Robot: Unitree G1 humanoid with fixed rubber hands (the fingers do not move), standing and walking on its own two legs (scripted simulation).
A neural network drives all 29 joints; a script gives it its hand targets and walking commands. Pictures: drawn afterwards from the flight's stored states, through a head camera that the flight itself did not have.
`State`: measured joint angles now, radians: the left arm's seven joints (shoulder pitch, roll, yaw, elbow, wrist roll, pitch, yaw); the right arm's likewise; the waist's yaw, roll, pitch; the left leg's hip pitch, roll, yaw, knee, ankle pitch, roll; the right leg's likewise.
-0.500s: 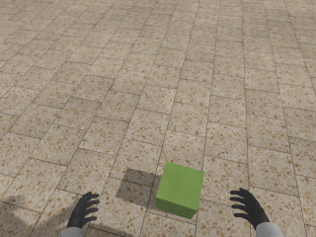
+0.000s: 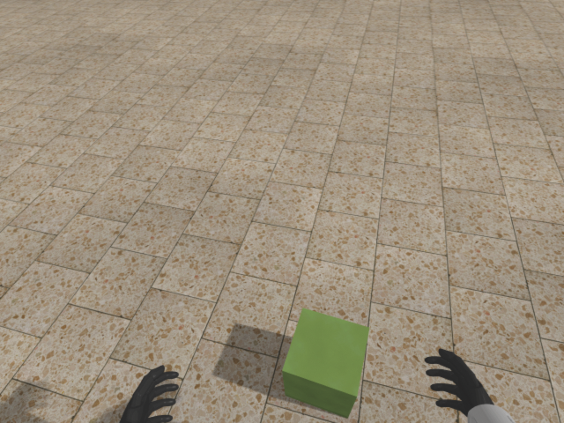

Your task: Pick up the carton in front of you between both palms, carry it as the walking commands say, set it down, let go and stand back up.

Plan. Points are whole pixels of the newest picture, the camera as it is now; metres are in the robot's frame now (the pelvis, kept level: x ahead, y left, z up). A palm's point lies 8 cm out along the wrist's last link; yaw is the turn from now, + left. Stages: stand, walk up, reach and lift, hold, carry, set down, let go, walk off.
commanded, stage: stand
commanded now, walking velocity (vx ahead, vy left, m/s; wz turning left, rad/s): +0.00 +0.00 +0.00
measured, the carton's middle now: (325, 363) +0.42 -0.10 -0.65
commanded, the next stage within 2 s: none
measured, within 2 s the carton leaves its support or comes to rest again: neither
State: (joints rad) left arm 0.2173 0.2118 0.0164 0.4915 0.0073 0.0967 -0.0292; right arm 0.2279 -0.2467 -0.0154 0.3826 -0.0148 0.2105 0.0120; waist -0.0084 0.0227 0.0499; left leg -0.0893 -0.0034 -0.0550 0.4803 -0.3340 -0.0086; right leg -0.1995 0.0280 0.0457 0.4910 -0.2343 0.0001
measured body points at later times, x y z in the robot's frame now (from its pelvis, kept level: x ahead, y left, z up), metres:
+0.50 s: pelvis +0.03 -0.02 +0.00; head +0.04 -0.04 +0.45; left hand +0.14 +0.29 -0.09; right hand +0.18 -0.30 -0.12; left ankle -0.04 +0.13 -0.74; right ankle +0.02 -0.12 -0.74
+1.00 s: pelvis +0.01 -0.01 +0.00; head +0.02 -0.03 +0.45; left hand +0.12 +0.30 -0.09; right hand +0.14 -0.31 -0.11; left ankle -0.04 +0.13 -0.74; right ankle +0.02 -0.12 -0.74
